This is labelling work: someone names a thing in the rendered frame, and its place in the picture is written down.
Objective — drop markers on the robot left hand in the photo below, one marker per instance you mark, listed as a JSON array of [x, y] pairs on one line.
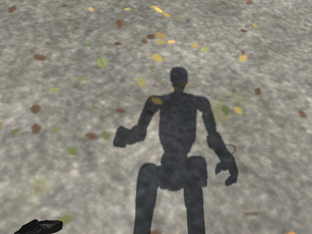
[[41, 227]]

